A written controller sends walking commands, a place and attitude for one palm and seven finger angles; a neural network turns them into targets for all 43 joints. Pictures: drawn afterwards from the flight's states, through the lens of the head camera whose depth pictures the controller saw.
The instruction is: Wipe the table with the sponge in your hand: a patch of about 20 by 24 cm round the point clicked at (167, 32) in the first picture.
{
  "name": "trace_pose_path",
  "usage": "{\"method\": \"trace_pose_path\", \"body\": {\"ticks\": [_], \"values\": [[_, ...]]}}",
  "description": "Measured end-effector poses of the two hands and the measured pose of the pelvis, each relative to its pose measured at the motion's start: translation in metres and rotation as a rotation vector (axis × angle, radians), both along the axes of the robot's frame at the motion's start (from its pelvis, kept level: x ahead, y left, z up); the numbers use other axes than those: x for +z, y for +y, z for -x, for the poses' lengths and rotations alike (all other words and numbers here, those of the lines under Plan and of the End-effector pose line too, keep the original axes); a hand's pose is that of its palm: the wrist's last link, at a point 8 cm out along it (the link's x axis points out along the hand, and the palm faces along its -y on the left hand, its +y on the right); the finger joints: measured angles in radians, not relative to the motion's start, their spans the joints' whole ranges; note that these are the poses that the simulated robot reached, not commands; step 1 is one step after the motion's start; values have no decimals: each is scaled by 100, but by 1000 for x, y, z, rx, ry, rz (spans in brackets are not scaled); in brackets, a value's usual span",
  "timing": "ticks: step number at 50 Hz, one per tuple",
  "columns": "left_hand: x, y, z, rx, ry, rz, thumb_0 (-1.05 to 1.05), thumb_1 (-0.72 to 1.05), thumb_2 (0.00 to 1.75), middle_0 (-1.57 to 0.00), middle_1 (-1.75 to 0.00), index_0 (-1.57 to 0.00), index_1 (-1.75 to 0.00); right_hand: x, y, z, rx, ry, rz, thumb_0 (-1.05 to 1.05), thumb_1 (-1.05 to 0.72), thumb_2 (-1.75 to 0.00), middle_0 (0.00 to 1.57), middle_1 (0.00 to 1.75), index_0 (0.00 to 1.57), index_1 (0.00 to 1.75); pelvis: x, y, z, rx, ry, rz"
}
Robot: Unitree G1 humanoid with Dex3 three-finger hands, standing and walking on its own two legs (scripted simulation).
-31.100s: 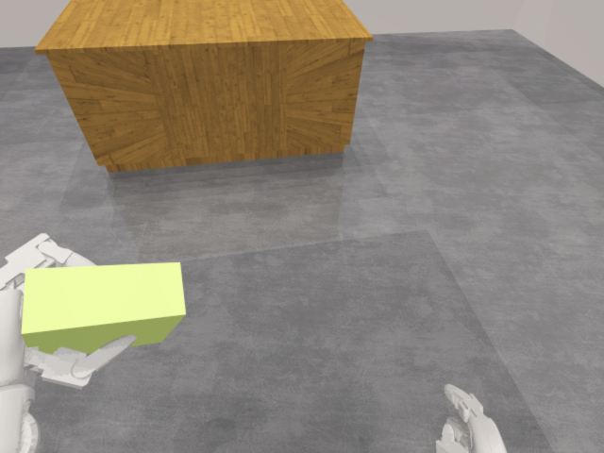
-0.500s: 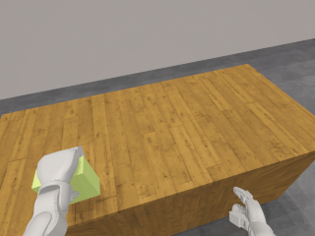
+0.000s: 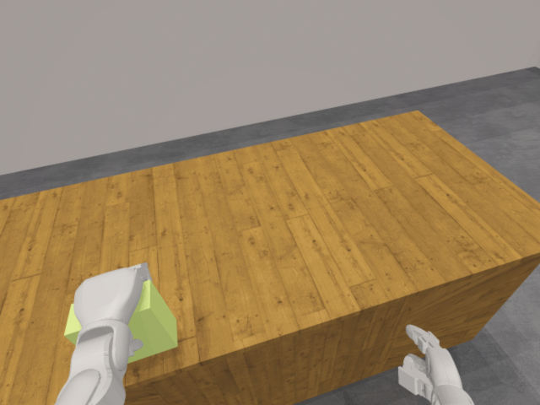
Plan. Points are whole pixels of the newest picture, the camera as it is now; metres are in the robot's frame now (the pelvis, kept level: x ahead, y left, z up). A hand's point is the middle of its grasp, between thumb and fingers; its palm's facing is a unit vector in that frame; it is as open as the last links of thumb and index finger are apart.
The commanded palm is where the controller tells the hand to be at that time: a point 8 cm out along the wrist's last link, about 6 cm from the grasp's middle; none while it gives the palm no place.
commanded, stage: move the sponge above the wiping area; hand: left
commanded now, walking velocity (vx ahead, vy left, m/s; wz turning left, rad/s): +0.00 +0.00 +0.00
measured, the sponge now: (132, 332) +0.22 +0.28 -0.03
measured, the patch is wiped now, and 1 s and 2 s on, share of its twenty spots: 0.00 0.00 0.10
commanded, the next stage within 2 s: lower the sponge onto the table in 0.40 s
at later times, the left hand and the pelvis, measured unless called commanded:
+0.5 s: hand (131, 311) +0.23 +0.27 +0.02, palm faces -0.07 -0.10 -0.99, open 9.5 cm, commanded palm +0.20 +0.26 +0.08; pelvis +0.00 -0.01 +0.00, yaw +0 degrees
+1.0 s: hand (130, 316) +0.22 +0.27 +0.01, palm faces -0.08 -0.11 -0.99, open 9.5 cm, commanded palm +0.20 +0.26 +0.07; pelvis +0.01 +0.00 +0.00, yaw +0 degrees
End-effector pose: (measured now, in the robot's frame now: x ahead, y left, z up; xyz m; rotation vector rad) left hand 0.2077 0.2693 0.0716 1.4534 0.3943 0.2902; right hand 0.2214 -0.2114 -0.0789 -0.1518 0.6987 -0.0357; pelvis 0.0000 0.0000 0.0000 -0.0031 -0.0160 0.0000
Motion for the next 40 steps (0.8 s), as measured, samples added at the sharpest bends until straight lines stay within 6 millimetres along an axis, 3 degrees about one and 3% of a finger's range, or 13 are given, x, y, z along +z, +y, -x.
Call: {"method": "trace_pose_path", "body": {"ticks": [10,28,40], "values": [[2,-12,4,-25,-1,2,0,-45,105,-79,-139,-79,-139,2,3,-5,21,-15,-11,1,-90,-90,20,30,20,30,0,-2,0,2,-11,-2],[2,-5,-6,2,28,5,0,-45,105,-79,-139,-79,-139,4,-2,-13,20,-13,3,1,-90,-90,20,30,20,30,1,-7,-5,2,-8,-2],[0,-2,3,5,23,15,0,-45,105,-79,-139,-79,-139,2,-6,-14,9,1,12,1,-90,-90,20,30,20,30,1,-2,-11,-3,-2,0]]}}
